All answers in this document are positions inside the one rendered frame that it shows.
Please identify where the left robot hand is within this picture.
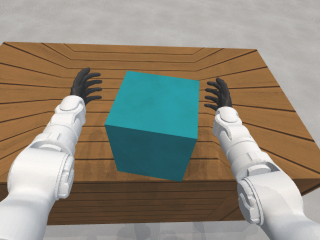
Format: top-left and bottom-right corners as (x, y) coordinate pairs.
(70, 67), (103, 106)

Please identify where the right robot hand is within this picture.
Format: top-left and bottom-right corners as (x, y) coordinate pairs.
(204, 77), (233, 111)

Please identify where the robot right forearm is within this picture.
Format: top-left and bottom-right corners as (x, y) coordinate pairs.
(212, 106), (304, 211)

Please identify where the right robot upper arm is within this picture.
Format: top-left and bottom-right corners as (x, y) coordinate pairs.
(237, 171), (320, 240)

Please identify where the left robot upper arm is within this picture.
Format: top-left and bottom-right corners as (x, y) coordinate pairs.
(0, 147), (75, 240)

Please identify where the robot left forearm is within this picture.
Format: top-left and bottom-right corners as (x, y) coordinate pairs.
(7, 95), (86, 193)

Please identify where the pedestal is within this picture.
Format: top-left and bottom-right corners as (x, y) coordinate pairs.
(0, 41), (320, 226)

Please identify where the carton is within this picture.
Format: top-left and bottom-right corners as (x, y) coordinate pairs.
(104, 70), (200, 182)

